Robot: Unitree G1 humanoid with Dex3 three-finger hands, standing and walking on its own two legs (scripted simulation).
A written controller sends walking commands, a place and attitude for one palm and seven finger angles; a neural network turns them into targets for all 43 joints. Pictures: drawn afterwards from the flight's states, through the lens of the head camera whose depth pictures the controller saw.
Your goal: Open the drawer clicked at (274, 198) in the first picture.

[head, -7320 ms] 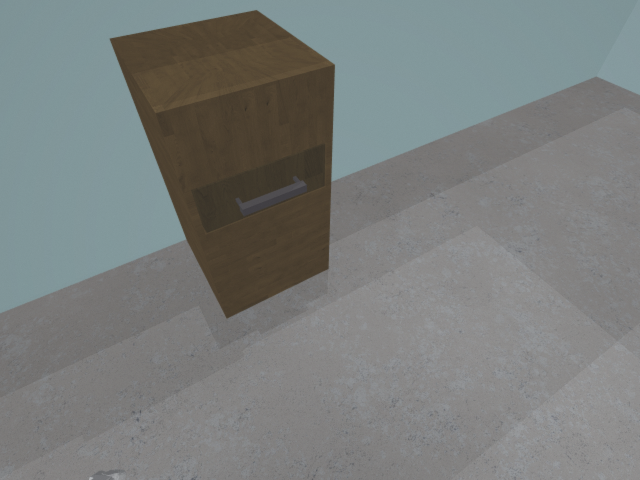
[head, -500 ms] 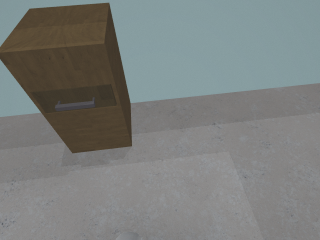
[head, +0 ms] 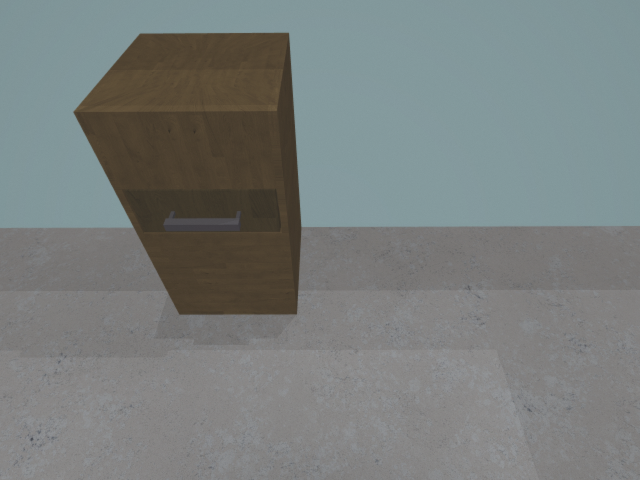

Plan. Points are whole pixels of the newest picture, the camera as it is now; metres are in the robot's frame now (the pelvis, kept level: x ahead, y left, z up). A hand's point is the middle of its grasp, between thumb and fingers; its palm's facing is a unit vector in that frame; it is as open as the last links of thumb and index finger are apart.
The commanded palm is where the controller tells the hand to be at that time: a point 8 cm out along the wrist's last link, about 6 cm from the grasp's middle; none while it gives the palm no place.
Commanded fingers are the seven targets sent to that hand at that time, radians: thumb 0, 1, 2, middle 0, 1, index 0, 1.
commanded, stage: take the last steps up to it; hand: left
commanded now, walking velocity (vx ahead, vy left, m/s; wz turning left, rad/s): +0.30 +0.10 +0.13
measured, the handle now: (204, 219) +0.77 +0.36 -0.25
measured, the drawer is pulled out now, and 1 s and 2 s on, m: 0.00 0.00 0.00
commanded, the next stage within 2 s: come to a stop and stand still in 0.56 s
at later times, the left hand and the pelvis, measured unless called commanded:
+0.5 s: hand out of the picture +0.04 +0.20 -0.18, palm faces +0.20 -0.97 -0.15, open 7.4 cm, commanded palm none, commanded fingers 0.00 0.90 0.90 -0.20 -0.30 -0.20 -0.30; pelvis +0.16 +0.07 -0.02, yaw +5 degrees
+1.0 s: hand (186, 340) +0.38 +0.27 -0.17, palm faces +0.03 -0.97 -0.25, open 7.4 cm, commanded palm none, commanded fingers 0.00 0.90 0.90 -0.20 -0.30 -0.20 -0.30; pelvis +0.28 +0.08 -0.01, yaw +2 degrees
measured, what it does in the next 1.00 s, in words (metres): walks ahead: right foot, then left foot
